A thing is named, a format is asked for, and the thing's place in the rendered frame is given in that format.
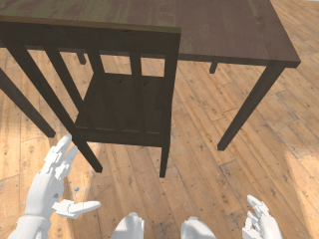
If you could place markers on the robot left hand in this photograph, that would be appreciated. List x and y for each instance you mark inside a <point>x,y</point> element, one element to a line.
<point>49,181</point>

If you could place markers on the right robot shin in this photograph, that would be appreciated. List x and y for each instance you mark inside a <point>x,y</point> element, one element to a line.
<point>192,218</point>

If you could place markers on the table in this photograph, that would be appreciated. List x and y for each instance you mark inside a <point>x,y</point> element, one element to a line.
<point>238,32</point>

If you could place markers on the robot right thigh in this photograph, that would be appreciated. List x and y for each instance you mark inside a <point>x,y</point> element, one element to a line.
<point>195,229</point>

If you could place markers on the robot right hand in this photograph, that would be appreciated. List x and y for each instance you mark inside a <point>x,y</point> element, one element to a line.
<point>266,226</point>

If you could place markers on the chair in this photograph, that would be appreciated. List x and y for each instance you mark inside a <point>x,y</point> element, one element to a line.
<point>117,108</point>

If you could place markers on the robot left forearm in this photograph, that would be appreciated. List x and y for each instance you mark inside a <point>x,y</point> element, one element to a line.
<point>31,227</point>

